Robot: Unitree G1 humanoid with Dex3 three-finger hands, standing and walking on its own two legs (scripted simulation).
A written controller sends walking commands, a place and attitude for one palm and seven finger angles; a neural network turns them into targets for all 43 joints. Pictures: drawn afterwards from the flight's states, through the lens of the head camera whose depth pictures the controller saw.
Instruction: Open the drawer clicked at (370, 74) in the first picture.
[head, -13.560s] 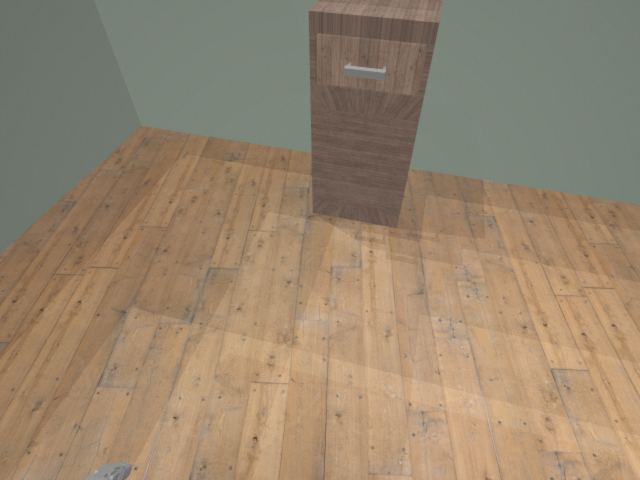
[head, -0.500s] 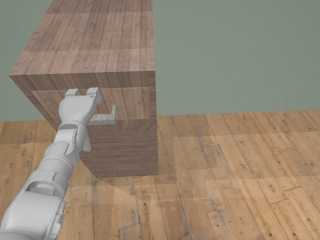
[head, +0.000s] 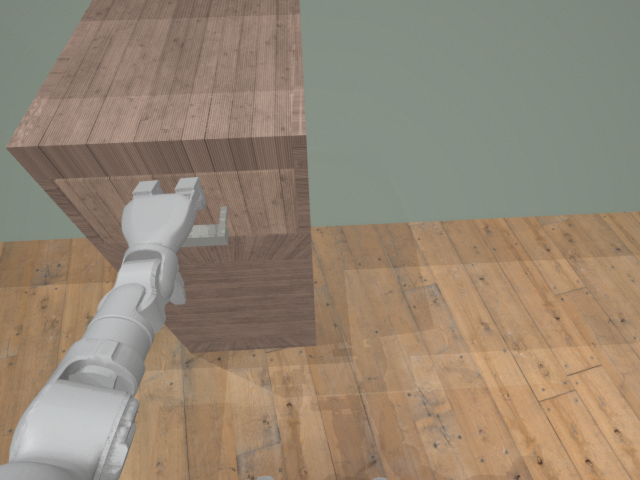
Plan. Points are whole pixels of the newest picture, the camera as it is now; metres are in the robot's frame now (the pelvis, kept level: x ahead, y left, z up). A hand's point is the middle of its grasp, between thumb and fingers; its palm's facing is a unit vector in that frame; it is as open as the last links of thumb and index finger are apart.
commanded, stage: lower the fingers behind the handle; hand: left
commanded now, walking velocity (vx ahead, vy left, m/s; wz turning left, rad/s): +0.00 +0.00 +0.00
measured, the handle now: (186, 225) +0.49 +0.21 -0.03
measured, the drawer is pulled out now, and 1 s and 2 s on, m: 0.00 0.00 0.00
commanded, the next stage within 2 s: close the thumb around the handle in 1.34 s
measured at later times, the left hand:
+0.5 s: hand (186, 252) +0.44 +0.20 -0.03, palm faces -0.05 -0.03 -1.00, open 13.8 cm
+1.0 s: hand (187, 259) +0.44 +0.21 -0.06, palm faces -0.04 -0.02 -1.00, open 13.8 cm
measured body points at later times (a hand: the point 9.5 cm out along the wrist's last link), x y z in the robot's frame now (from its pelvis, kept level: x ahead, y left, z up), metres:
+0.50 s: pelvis +0.00 +0.00 -0.02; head +0.09 +0.00 +0.42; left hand +0.44 +0.20 +0.02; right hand +0.04 -0.27 -0.15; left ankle +0.00 +0.10 -0.71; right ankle -0.02 -0.10 -0.71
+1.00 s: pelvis -0.01 +0.00 -0.03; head +0.10 +0.01 +0.40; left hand +0.44 +0.21 +0.00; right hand +0.03 -0.27 -0.16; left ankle +0.00 +0.10 -0.71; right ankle -0.02 -0.10 -0.71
